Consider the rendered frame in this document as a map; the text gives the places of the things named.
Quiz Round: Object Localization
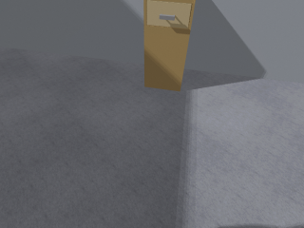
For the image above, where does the cabinet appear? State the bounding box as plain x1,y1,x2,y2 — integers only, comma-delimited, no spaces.
143,0,196,91

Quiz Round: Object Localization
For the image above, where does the drawer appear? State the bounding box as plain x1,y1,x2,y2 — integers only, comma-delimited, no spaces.
146,0,192,29

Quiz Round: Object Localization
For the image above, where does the handle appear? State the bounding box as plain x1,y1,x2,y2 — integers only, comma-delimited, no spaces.
159,14,175,21

